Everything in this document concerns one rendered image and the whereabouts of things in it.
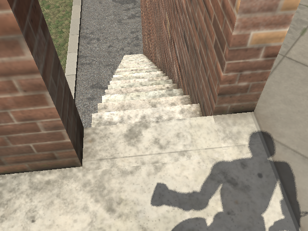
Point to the stairs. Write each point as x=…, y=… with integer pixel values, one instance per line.
x=141, y=92

